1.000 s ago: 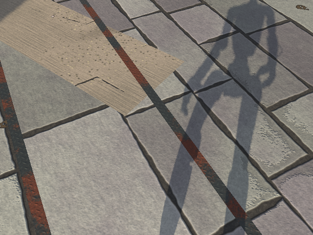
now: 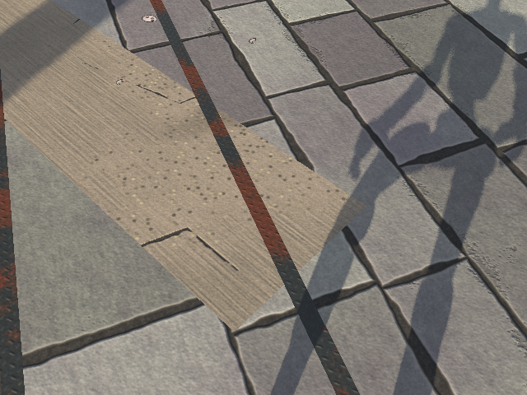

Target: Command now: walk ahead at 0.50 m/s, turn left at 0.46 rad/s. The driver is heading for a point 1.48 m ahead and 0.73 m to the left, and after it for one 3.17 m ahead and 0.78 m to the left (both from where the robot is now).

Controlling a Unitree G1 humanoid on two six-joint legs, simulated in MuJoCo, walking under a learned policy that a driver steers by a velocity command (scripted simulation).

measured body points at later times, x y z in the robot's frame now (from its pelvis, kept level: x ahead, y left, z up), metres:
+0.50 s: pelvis +0.27 +0.09 +0.00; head +0.31 +0.12 +0.45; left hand +0.38 +0.40 -0.10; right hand +0.43 -0.16 -0.10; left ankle +0.27 +0.15 -0.74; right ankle +0.39 -0.09 -0.66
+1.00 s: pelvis +0.55 +0.13 +0.00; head +0.58 +0.14 +0.45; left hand +0.47 +0.41 -0.11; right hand +0.83 -0.02 -0.10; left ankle +0.49 +0.27 -0.66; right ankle +0.61 +0.04 -0.74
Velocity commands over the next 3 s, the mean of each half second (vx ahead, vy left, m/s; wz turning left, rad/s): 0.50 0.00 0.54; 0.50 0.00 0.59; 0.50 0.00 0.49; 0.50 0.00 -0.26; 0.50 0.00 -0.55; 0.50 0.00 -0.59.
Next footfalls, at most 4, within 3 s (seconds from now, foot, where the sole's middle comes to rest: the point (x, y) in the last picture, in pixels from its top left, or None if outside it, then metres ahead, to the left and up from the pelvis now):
0.26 left None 0.31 0.16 -0.78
0.76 right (264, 336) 0.64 0.06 -0.78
1.28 left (126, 309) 0.71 0.44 -0.78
1.84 right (122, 203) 1.09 0.54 -0.78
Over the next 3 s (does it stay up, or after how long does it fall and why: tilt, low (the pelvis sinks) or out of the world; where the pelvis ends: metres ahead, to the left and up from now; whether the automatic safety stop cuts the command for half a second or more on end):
stays up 1.45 0.75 -0.01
